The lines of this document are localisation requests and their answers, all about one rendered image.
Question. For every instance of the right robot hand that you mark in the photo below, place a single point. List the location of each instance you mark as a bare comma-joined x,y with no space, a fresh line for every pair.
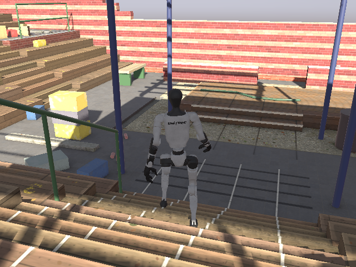
207,149

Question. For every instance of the left robot thigh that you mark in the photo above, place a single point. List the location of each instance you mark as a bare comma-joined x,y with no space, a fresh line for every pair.
165,161

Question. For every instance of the right robot thigh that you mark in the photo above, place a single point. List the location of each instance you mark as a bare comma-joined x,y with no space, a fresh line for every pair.
192,167

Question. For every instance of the left robot hand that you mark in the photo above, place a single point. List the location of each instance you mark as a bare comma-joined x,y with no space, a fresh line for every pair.
147,172

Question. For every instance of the robot left forearm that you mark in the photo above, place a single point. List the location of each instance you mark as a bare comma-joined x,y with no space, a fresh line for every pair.
152,154

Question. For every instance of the right robot upper arm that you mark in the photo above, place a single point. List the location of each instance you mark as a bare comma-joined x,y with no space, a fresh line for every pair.
197,125

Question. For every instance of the robot thigh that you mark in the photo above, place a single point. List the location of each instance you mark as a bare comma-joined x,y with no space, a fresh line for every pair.
192,167
165,161

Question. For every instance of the left robot upper arm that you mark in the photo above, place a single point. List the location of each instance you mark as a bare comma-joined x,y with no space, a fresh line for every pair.
157,129

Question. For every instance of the robot right forearm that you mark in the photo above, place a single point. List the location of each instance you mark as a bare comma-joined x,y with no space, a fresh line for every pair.
205,142

